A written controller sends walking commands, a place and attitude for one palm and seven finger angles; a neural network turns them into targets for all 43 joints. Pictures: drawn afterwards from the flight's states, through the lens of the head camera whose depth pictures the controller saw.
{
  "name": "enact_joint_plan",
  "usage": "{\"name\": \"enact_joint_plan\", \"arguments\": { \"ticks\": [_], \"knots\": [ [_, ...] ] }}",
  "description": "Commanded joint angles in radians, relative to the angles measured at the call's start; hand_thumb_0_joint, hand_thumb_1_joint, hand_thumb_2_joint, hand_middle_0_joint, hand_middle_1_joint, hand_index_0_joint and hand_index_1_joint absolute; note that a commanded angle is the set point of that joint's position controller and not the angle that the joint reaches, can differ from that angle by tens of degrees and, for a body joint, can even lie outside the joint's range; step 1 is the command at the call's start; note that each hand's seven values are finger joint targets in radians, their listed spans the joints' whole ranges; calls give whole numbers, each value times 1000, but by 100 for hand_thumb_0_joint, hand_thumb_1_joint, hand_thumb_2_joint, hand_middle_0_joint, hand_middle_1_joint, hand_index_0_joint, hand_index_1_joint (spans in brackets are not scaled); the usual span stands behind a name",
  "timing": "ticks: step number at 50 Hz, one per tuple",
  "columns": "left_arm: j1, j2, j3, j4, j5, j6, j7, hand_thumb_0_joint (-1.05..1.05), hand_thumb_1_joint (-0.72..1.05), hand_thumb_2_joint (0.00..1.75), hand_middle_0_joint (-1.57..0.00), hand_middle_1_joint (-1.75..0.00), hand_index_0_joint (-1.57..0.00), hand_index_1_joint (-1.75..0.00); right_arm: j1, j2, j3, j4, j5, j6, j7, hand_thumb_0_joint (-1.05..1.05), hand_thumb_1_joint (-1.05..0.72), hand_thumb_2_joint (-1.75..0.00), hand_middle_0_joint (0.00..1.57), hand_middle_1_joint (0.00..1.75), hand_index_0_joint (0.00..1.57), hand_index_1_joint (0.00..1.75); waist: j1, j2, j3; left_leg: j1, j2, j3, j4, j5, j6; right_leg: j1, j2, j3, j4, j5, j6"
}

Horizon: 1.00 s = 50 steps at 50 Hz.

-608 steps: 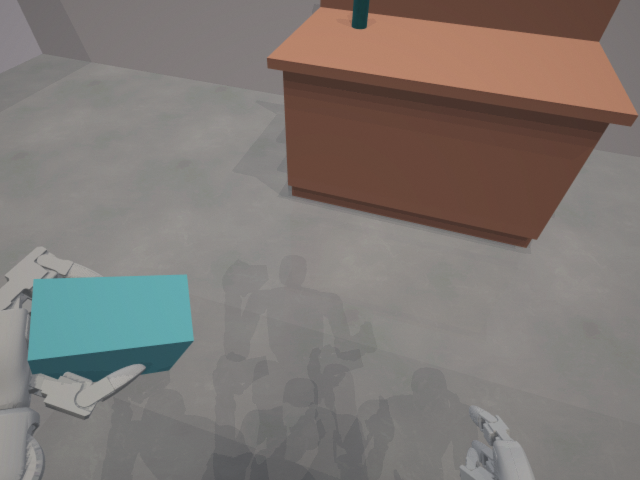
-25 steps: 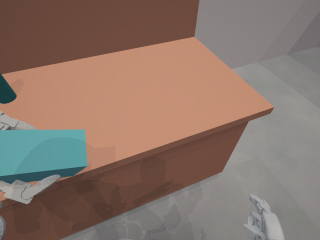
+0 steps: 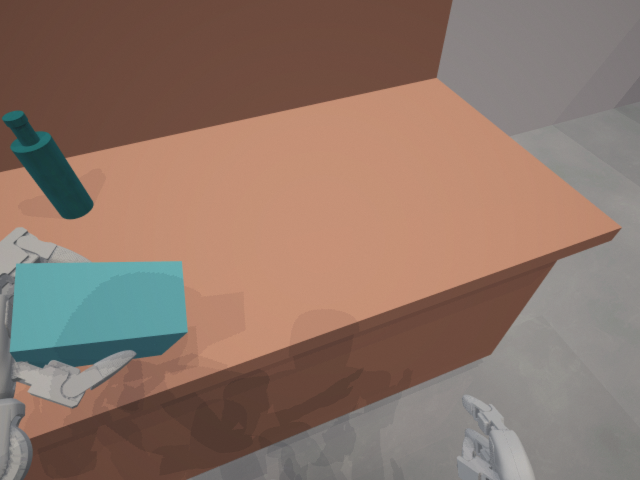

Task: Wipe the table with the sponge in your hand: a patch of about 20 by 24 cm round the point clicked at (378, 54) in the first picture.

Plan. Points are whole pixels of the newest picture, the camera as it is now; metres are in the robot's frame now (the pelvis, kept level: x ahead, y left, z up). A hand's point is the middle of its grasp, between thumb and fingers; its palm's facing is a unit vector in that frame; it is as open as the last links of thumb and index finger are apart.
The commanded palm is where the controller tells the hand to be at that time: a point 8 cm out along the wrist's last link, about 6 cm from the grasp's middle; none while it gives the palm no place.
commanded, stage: shuffle to correct the standing spot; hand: left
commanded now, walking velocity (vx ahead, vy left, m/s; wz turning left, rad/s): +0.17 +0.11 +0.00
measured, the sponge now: (126, 315) +0.23 +0.20 +0.16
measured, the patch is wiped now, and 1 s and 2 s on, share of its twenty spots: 0.00 0.00 0.00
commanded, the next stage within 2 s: come to a stop and stand still in 0.24 s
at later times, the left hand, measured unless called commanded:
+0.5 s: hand (17, 273) +0.27 +0.31 +0.18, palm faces +0.38 -0.84 -0.39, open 10.7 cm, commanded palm +0.21 +0.35 +0.19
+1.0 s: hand (25, 297) +0.25 +0.29 +0.17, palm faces +0.31 -0.89 -0.35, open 10.7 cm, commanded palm +0.19 +0.34 +0.19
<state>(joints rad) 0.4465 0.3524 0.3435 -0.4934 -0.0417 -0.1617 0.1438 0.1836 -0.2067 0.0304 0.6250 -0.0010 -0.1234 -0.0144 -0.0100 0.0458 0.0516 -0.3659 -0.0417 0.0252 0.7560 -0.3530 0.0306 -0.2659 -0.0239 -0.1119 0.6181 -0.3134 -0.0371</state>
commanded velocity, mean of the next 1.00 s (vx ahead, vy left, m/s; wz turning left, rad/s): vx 0.02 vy -0.02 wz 0.00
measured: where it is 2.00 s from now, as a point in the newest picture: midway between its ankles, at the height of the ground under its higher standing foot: outside the picture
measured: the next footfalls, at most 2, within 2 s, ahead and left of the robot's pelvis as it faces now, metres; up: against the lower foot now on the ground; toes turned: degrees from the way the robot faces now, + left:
left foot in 0.14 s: +0.09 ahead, +0.17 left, +0.00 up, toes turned -1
right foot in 0.58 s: +0.09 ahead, -0.04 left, +0.00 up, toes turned -1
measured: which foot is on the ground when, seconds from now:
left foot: up 0.00-0.12, down 0.14-1.00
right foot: down 0.00-0.44, up 0.46-0.56, down 0.58-1.00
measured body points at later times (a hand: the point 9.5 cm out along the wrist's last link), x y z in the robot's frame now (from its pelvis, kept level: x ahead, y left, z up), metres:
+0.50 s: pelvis +0.04 +0.07 +0.01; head +0.06 +0.08 +0.46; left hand +0.24 +0.35 +0.20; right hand +0.22 -0.15 -0.08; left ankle +0.05 +0.17 -0.72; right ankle +0.03 -0.06 -0.72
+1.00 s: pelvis +0.01 +0.07 +0.02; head +0.03 +0.08 +0.46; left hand +0.22 +0.34 +0.19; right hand +0.18 -0.18 -0.05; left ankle +0.05 +0.17 -0.72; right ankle +0.05 -0.04 -0.73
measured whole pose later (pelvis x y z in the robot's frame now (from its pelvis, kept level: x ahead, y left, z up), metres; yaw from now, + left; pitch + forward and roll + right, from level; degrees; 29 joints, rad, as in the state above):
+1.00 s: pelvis +0.01 +0.07 +0.02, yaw -3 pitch -2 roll -1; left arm 0.41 0.34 0.32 -0.42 -0.05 -0.21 0.09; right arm 0.21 -0.24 0.00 0.57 0.01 -0.16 -0.02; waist 0.02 -0.01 0.06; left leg -0.24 0.02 0.05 0.47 -0.20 0.02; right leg -0.23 0.02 -0.04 0.42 -0.16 -0.02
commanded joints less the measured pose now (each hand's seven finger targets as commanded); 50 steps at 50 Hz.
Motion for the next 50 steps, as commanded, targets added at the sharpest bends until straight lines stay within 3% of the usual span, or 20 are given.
{"name": "enact_joint_plan", "arguments": {
  "ticks": [1,5,7,8,10,13,15,16,18,20,22,25,31,37,38,39,40,42,46,50],
  "knots": [
    [-50,200,171,-192,-12,-91,28,0,10,130,-120,-160,-120,-160,-93,-136,-67,-138,7,-14,5,0,-90,-90,20,30,20,30,5,-150,-96,-270,128,-130,216,-75,-22,209,-386,430,-276,270,-170],
    [-49,166,147,-207,-9,-98,26,0,10,130,-120,-160,-120,-160,-110,-103,-66,-152,9,-6,-22,0,-90,-90,20,30,20,30,3,-57,-166,209,38,36,-255,152,-7,26,-150,114,-46,238,-26],
    [-48,167,136,-250,-11,-92,24,0,10,130,-120,-160,-120,-160,-113,-153,-95,-180,19,-13,-39,0,-90,-90,20,30,20,30,5,165,-170,327,270,-325,-364,246,117,-187,-12,48,188,-55,56],
    [-54,157,126,-230,-4,-89,19,0,10,130,-120,-160,-120,-160,-103,-162,-102,-188,22,-15,-42,0,-90,-90,20,30,20,30,13,148,-136,219,296,-386,-416,180,151,-198,23,64,275,-200,54],
    [-90,186,143,-228,5,-74,19,0,10,130,-120,-160,-120,-160,-125,-126,-79,-168,10,-28,-47,0,-90,-90,20,30,20,30,11,176,-98,92,269,-336,-424,108,166,-119,-6,71,213,-174,44],
    [-98,206,156,-273,12,-86,25,0,10,130,-120,-160,-120,-160,-141,-120,-60,-162,14,-48,-48,0,-90,-90,20,30,20,30,27,82,-144,-14,153,-148,-267,68,75,143,-7,71,-164,75,24],
    [-50,181,143,-245,0,-73,15,0,10,130,-120,-160,-120,-160,-101,-117,-78,-168,15,-44,-39,0,-90,-90,20,30,20,30,14,-246,-139,-29,25,-8,-42,30,9,123,-166,365,-272,88,-73],
    [-62,176,138,-255,-10,-67,14,0,10,130,-120,-160,-120,-160,-93,-119,-80,-169,18,-34,-30,0,-90,-90,20,30,20,30,13,-291,-112,-50,35,13,10,33,-7,124,-239,416,-283,151,-124],
    [-76,168,143,-262,-16,-64,20,0,10,130,-120,-160,-120,-160,-101,-108,-60,-156,16,-25,-31,0,-90,-90,20,30,20,30,1,-105,-129,104,64,-11,-173,140,-3,73,-186,277,-173,276,-88],
    [-58,159,140,-238,-17,-60,14,0,10,130,-120,-160,-120,-160,-119,-121,-56,-163,13,-20,-44,0,-90,-90,20,30,20,30,11,93,-172,266,165,-170,-321,504,15,7,-6,84,5,277,23],
    [-80,185,137,-258,-8,-54,8,0,10,130,-120,-160,-120,-160,-125,-102,-53,-167,2,-19,-44,0,-90,-90,20,30,20,30,16,183,-187,401,238,-246,-372,838,10,-114,29,74,86,-8,50],
    [-78,150,97,-266,-6,-29,7,0,10,130,-120,-160,-120,-160,-106,-98,-54,-170,-13,-21,-36,0,-90,-90,20,30,20,30,18,112,-185,369,248,-158,-369,844,-12,-44,15,76,-35,-33,38],
    [14,149,107,-265,-26,-13,5,0,10,130,-120,-160,-120,-160,-114,-107,-51,-194,5,-18,-46,0,-90,-90,20,30,20,30,18,-1,-213,162,153,-87,-347,499,-54,254,-12,125,-241,450,9],
    [-29,175,122,-247,-40,1,16,0,10,130,-120,-160,-120,-160,-139,-107,-44,-189,6,0,-73,0,-90,-90,20,30,20,30,17,51,-202,183,138,-78,-400,333,-36,212,-23,155,-289,385,23],
    [-1096,976,679,-410,157,-111,0,0,10,130,-120,-160,-120,-160,116,-153,-80,-173,-34,-53,-63,0,-90,-90,20,30,20,30,20,-173,36,-1,164,-32,-249,373,8,2,-63,178,-359,325,107],
    [-517,333,272,214,38,-63,-53,0,10,130,-120,-160,-120,-160,-13,-32,-38,-133,8,-50,-49,0,-90,-90,20,30,20,30,32,-177,-203,177,71,-30,-299,378,7,60,-97,191,-304,334,-2],
    [-298,243,188,215,15,-68,-68,0,10,130,-120,-160,-120,-160,-6,-128,-91,-196,4,-71,-46,0,-90,-90,20,30,20,30,79,-45,-156,216,92,-5,-275,369,-20,62,-82,303,-308,493,27],
    [-178,84,30,-5,-31,-106,-70,0,10,130,-120,-160,-120,-160,-50,-110,-78,-196,30,-76,-4,0,-90,-90,20,30,20,30,51,94,-258,240,101,-15,-333,378,-3,182,-72,222,-215,425,41],
    [-103,163,41,-164,-17,-121,-38,0,10,130,-120,-160,-120,-160,-57,-120,-71,-212,15,-90,9,0,-90,-90,20,30,20,30,62,-98,-177,134,89,-46,-346,157,-8,131,-56,219,-302,110,41],
    [-126,266,168,-176,-23,-143,-22,0,10,130,-120,-160,-120,-160,-67,-118,-60,-215,12,-94,-23,0,-90,-90,20,30,20,30,44,-102,-97,114,74,-68,-352,17,-6,11,-67,240,-380,-135,10]
  ]
}}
